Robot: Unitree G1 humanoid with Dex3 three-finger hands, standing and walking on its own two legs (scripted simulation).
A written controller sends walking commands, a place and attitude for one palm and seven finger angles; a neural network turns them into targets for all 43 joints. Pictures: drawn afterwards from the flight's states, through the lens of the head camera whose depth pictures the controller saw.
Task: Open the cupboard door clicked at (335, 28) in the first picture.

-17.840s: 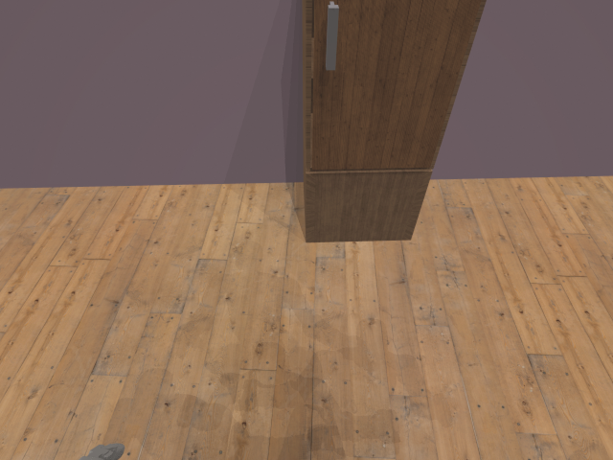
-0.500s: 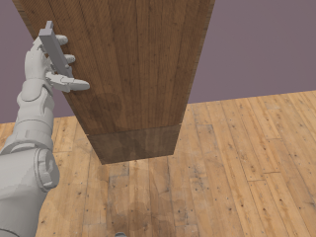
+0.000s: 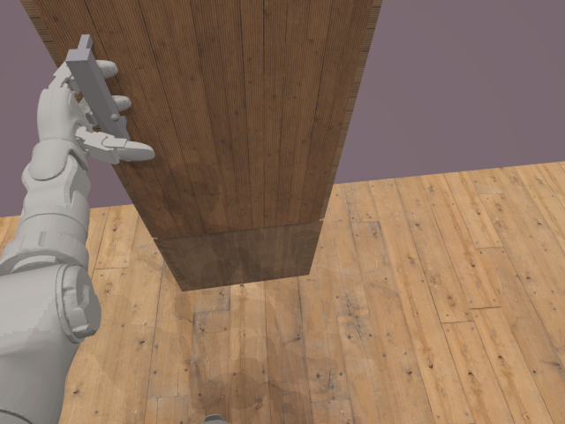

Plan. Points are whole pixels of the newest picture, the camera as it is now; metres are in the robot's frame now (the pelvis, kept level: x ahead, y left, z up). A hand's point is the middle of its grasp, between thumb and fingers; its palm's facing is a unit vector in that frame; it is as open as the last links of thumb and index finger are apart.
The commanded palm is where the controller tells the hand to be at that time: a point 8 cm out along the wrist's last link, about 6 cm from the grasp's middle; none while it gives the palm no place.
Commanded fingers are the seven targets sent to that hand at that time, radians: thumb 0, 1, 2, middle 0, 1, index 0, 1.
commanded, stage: close the thumb around the handle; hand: left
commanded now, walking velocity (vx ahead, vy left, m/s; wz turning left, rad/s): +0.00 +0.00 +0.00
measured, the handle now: (104, 95) +0.56 +0.22 +0.14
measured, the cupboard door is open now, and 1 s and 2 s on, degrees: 0 2 39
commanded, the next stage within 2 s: pull the door open along its arc in 0.66 s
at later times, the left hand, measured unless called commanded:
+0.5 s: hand (116, 115) +0.51 +0.19 +0.14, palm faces +0.08 -1.00 +0.01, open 6.8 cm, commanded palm +0.48 +0.25 +0.14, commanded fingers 0.00 0.90 0.90 -0.40 -1.35 -0.40 -1.35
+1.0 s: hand (117, 122) +0.50 +0.19 +0.14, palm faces +0.08 -1.00 +0.01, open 5.9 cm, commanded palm +0.44 +0.24 +0.14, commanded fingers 0.00 0.90 0.90 -0.40 -1.35 -0.40 -1.35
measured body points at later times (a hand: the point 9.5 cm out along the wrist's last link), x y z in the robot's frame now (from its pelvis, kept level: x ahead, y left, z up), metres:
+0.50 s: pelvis +0.01 +0.01 +0.00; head +0.08 +0.01 +0.44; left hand +0.50 +0.25 +0.14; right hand +0.01 -0.26 -0.12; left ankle +0.03 +0.11 -0.71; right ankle -0.03 -0.09 -0.71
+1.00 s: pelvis +0.01 +0.01 +0.00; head +0.08 +0.01 +0.45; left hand +0.49 +0.24 +0.14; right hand +0.01 -0.26 -0.12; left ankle +0.03 +0.11 -0.71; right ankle -0.03 -0.09 -0.71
